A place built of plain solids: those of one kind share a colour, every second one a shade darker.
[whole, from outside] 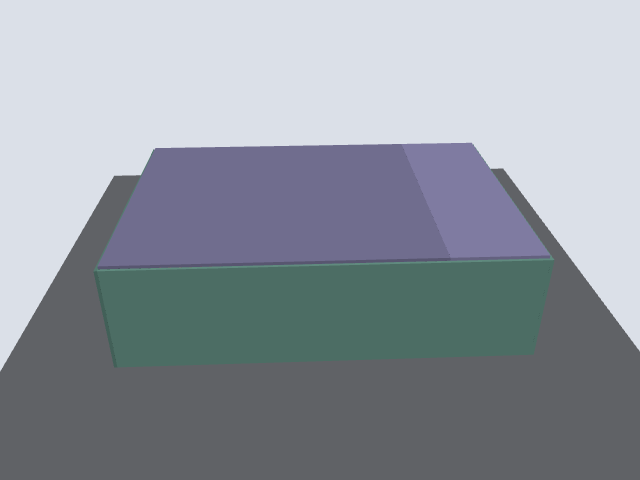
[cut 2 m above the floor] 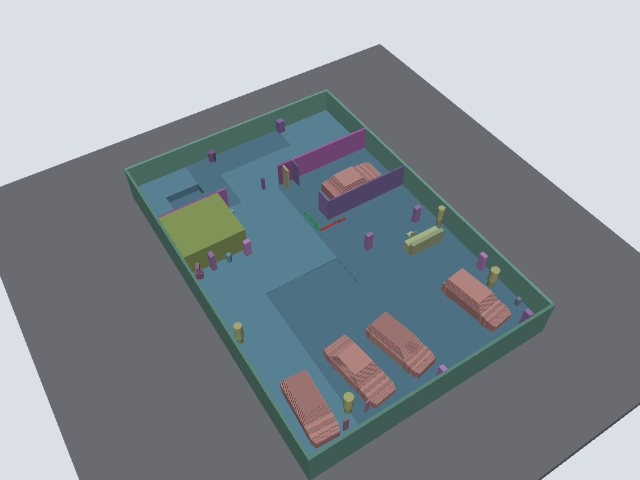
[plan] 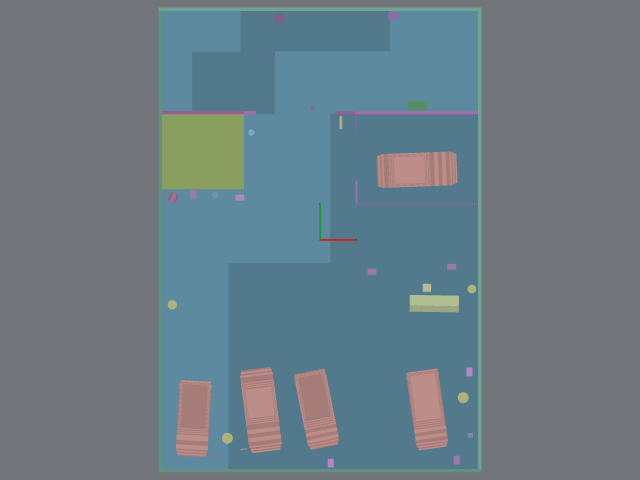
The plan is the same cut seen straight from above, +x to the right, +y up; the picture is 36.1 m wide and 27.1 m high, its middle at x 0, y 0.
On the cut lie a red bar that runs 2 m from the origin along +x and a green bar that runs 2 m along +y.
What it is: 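A car dealer's showroom with its handover bay and the front of its workshop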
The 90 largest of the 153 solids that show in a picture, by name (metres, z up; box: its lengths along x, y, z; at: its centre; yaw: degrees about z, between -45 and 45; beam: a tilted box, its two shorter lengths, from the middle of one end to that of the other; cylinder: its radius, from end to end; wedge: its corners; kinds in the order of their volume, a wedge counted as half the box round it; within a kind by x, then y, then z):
{
 "floor_1": {"box": [1.72, 5.84, 1.13], "at": [-8.06, 10.01, 0.52]},
 "floor_2": {"box": [3.74, 20.04, 1.13], "at": [-7.05, -2.91, 0.52]},
 "floor_3": {"box": [2.73, 2.48, 1.13], "at": [-5.85, 8.33, 0.52]},
 "floor_4": {"box": [2.73, 1.09, 0.49], "at": [-5.85, 10.1, 0.2]},
 "floor_5": {"box": [2.73, 2.29, 1.13], "at": [-5.85, 11.78, 0.52]},
 "floor_6": {"box": [1.96, 5.84, 1.13], "at": [-3.52, 10.01, 0.52]},
 "floor_7": {"box": [5.78, 8.9, 1.13], "at": [-2.3, -8.48, 0.52]},
 "floor_8": {"box": [5.78, 2.73, 1.08], "at": [-2.3, -2.67, 0.49]},
 "floor_9": {"box": [5.78, 8.42, 1.13], "at": [-2.3, 2.9, 0.52]},
 "floor_10": {"box": [6.5, 2.47, 1.13], "at": [0.7, 8.33, 0.52]},
 "floor_11": {"box": [6.5, 1.09, 1.13], "at": [0.7, 10.1, 0.52]},
 "floor_12": {"box": [6.5, 2.29, 1.13], "at": [0.7, 11.79, 0.52]},
 "floor_13": {"box": [8.34, 20.04, 1.13], "at": [4.75, -2.91, 0.52]},
 "floor_14": {"box": [4.97, 5.84, 1.13], "at": [6.43, 10.01, 0.52]},
 "roof_1": {"box": [17.84, 20.03, 0.2], "at": [0.0, -2.91, 7.15]},
 "roof_2": {"box": [17.84, 5.83, 2.34], "at": [0.0, 10.02, 6.08]},
 "wall_1": {"box": [0.2, 25.86, 7.1], "at": [-9.02, 0.0, 3.5]},
 "wall_2": {"box": [18.24, 0.2, 7.1], "at": [0.0, -13.03, 3.5]},
 "wall_3": {"box": [18.24, 0.2, 7.1], "at": [0.0, 13.03, 3.5]},
 "wall_4": {"box": [0.2, 25.86, 7.1], "at": [9.02, 0.0, 3.5]},
 "block_1": {"box": [4.63, 4.23, 2.92], "at": [-6.61, 4.99, 2.54]},
 "car_1": {"box": [1.8, 0.26, 0.69], "at": [-7.23, -11.7, 1.57], "yaw": -3.3},
 "car_2": {"box": [1.8, 0.26, 0.73], "at": [-7.22, -11.45, 1.59], "yaw": -3.3},
 "car_3": {"box": [1.8, 0.26, 0.77], "at": [-7.2, -11.2, 1.61], "yaw": -3.3},
 "car_4": {"box": [1.8, 2.73, 0.77], "at": [-7.12, -9.71, 1.61], "yaw": -3.3},
 "car_5": {"box": [1.7, 3.05, 0.08], "at": [-7.11, -9.55, 2.02], "yaw": -3.3},
 "car_6": {"box": [1.65, 2.97, 0.08], "at": [-7.11, -9.53, 2.09], "yaw": -3.3},
 "car_7": {"box": [1.61, 2.89, 0.07], "at": [-7.11, -9.51, 2.16], "yaw": -3.3},
 "car_8": {"box": [1.57, 2.81, 0.08], "at": [-7.11, -9.49, 2.23], "yaw": -3.3},
 "car_9": {"box": [1.53, 2.73, 0.08], "at": [-7.1, -9.47, 2.29], "yaw": -3.3},
 "car_10": {"box": [1.48, 2.65, 0.08], "at": [-7.1, -9.45, 2.36], "yaw": -3.3},
 "car_11": {"box": [1.44, 2.57, 0.08], "at": [-7.1, -9.43, 2.43], "yaw": -3.3},
 "car_12": {"box": [1.4, 2.49, 0.08], "at": [-7.1, -9.41, 2.5], "yaw": -3.3},
 "car_13": {"box": [1.86, 0.27, 0.72], "at": [-3.56, -7.8, 1.56], "yaw": 7.3},
 "car_14": {"box": [1.67, 2.25, 0.07], "at": [-3.39, -9.17, 2.08], "yaw": 7.3},
 "car_15": {"box": [1.86, 2.5, 0.72], "at": [-3.39, -9.16, 1.56], "yaw": 7.3},
 "car_16": {"box": [1.75, 2.48, 0.07], "at": [-3.39, -9.16, 1.95], "yaw": 7.3},
 "car_17": {"box": [1.71, 2.37, 0.07], "at": [-3.39, -9.16, 2.02], "yaw": 7.3},
 "car_18": {"box": [1.86, 0.24, 0.72], "at": [-3.22, -10.51, 1.56], "yaw": 7.3},
 "car_19": {"box": [1.86, 0.24, 0.69], "at": [-3.19, -10.74, 1.55], "yaw": 7.3},
 "car_20": {"box": [1.86, 0.24, 0.67], "at": [-3.16, -10.97, 1.54], "yaw": 7.3},
 "car_21": {"box": [1.86, 0.24, 0.64], "at": [-3.13, -11.2, 1.52], "yaw": 7.3},
 "car_22": {"box": [1.86, 0.24, 0.61], "at": [-3.1, -11.43, 1.51], "yaw": 7.3},
 "car_23": {"box": [1.4, 2.5, 0.08], "at": [-0.32, -8.88, 2.52], "yaw": 11.5},
 "car_24": {"box": [1.48, 2.68, 0.08], "at": [-0.31, -8.92, 2.37], "yaw": 11.5},
 "car_25": {"box": [1.44, 2.59, 0.08], "at": [-0.31, -8.89, 2.44], "yaw": 11.5},
 "car_26": {"box": [1.57, 2.85, 0.08], "at": [-0.3, -8.96, 2.22], "yaw": 11.5},
 "car_27": {"box": [1.52, 2.77, 0.08], "at": [-0.3, -8.94, 2.29], "yaw": 11.5},
 "car_28": {"box": [1.69, 3.12, 0.08], "at": [-0.29, -9.02, 1.99], "yaw": 11.5},
 "car_29": {"box": [1.65, 3.03, 0.08], "at": [-0.29, -9.0, 2.07], "yaw": 11.5},
 "car_30": {"box": [1.61, 2.94, 0.08], "at": [-0.29, -8.98, 2.14], "yaw": 11.5},
 "car_31": {"box": [1.8, 2.81, 0.74], "at": [-0.25, -9.18, 1.59], "yaw": 11.5},
 "car_32": {"box": [1.8, 0.21, 0.74], "at": [0.04, -10.65, 1.59], "yaw": 11.5},
 "car_33": {"box": [1.8, 0.21, 0.71], "at": [0.08, -10.84, 1.58], "yaw": 11.5},
 "car_34": {"box": [0.24, 1.92, 0.75], "at": [3.73, 3.9, 1.6], "yaw": 2.2},
 "car_35": {"box": [2.41, 1.92, 0.75], "at": [5.04, 3.95, 1.6], "yaw": 2.2},
 "car_36": {"box": [2.39, 1.81, 0.06], "at": [5.04, 3.95, 1.99], "yaw": 2.2},
 "car_37": {"box": [1.42, 2.6, 0.08], "at": [5.96, -8.88, 2.52], "yaw": 8.1},
 "car_38": {"box": [1.59, 2.92, 0.08], "at": [5.97, -8.96, 2.24], "yaw": 8.1},
 "car_39": {"box": [1.55, 2.84, 0.08], "at": [5.97, -8.94, 2.31], "yaw": 8.1},
 "car_40": {"box": [1.5, 2.76, 0.08], "at": [5.97, -8.92, 2.38], "yaw": 8.1},
 "car_41": {"box": [1.46, 2.68, 0.08], "at": [5.97, -8.9, 2.45], "yaw": 8.1},
 "car_42": {"box": [1.72, 3.17, 0.08], "at": [5.98, -9.01, 2.04], "yaw": 8.1},
 "car_43": {"box": [1.67, 3.09, 0.08], "at": [5.98, -8.99, 2.1], "yaw": 8.1},
 "car_44": {"box": [1.63, 3.01, 0.08], "at": [5.98, -8.97, 2.17], "yaw": 8.1},
 "car_45": {"box": [1.82, 2.85, 0.77], "at": [6.01, -9.18, 1.62], "yaw": 8.1},
 "car_46": {"box": [1.82, 0.21, 0.77], "at": [6.22, -10.69, 1.62], "yaw": 8.1},
 "car_47": {"box": [1.82, 0.21, 0.74], "at": [6.25, -10.88, 1.61], "yaw": 8.1},
 "car_48": {"box": [1.82, 0.21, 0.71], "at": [6.28, -11.08, 1.59], "yaw": 8.1},
 "car_49": {"box": [1.82, 0.21, 0.68], "at": [6.3, -11.28, 1.58], "yaw": 8.1},
 "car_50": {"box": [0.23, 1.92, 0.75], "at": [6.35, 4.0, 1.6], "yaw": 2.2},
 "car_51": {"box": [0.23, 1.92, 0.73], "at": [6.57, 4.01, 1.58], "yaw": 2.2},
 "car_52": {"box": [0.23, 1.92, 0.7], "at": [6.79, 4.02, 1.57], "yaw": 2.2},
 "car_53": {"box": [0.23, 1.92, 0.68], "at": [7.0, 4.03, 1.56], "yaw": 2.2},
 "car_54": {"box": [0.23, 1.92, 0.65], "at": [7.22, 4.04, 1.55], "yaw": 2.2},
 "part_1": {"box": [4.63, 0.18, 3.83], "at": [-6.61, 7.19, 2.99]},
 "part_2": {"box": [0.69, 0.18, 3.83], "at": [-3.95, 7.19, 2.99]},
 "part_3": {"box": [1.16, 0.18, 3.83], "at": [1.42, 7.19, 2.99]},
 "part_4": {"box": [6.92, 0.18, 3.83], "at": [5.46, 7.19, 2.99]},
 "counter_1": {"box": [2.78, 0.35, 1.1], "at": [6.45, -3.9, 1.63], "yaw": -0.9},
 "counter_2": {"box": [2.78, 0.6, 0.74], "at": [6.46, -3.42, 1.45], "yaw": -0.9},
 "screen_1": {"box": [0.1, 1.26, 2.71], "at": [2.05, 2.72, 2.44]},
 "screen_2": {"box": [6.92, 0.1, 2.71], "at": [5.46, 2.05, 2.44]},
 "tub_1": {"cylinder": 0.26, "from": [-8.34, -3.66, 1.69], "to": [-8.34, -3.66, 2.93]},
 "tub_2": {"cylinder": 0.31, "from": [-5.23, -11.19, 1.8], "to": [-5.23, -11.19, 2.86]},
 "tub_3": {"cylinder": 0.31, "from": [8.08, -8.9, 1.67], "to": [8.08, -8.9, 2.75]},
 "rack_1": {"box": [0.34, 0.5, 1.52], "at": [-7.14, 2.58, 1.84]},
 "rack_2": {"box": [0.5, 0.34, 1.55], "at": [2.94, -1.79, 1.85]},
 "boards_1": {"box": [1.12, 0.56, 0.8], "at": [5.51, 7.59, 1.48]},
 "pulpit_1": {"box": [0.57, 0.47, 1.12], "at": [4.14, 12.63, 1.64]}
}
